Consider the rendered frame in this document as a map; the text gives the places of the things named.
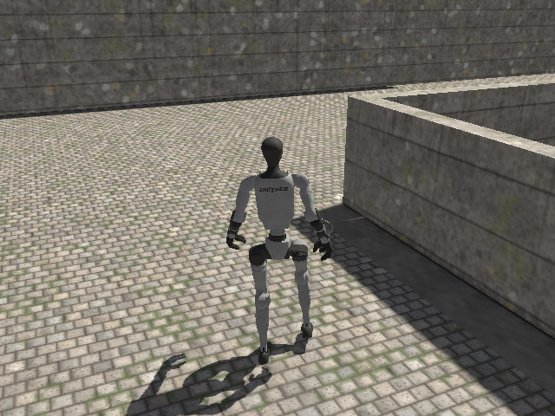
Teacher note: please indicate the right robot forearm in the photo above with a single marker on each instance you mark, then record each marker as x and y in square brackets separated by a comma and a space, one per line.
[319, 229]

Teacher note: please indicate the right robot hand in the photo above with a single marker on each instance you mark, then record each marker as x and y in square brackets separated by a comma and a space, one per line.
[325, 247]

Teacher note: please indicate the robot right upper arm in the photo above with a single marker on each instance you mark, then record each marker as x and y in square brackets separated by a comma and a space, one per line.
[306, 195]

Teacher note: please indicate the left robot hand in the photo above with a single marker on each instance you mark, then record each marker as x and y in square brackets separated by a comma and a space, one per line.
[230, 243]

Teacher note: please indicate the robot left upper arm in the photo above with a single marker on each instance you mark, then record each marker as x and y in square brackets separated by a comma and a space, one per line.
[246, 185]

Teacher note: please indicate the robot left thigh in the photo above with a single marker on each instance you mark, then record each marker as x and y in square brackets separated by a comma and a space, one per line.
[257, 257]

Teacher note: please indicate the left robot forearm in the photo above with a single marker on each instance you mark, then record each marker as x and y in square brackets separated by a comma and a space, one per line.
[233, 227]

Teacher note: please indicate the robot right foot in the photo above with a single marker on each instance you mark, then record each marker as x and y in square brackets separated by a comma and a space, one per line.
[307, 331]

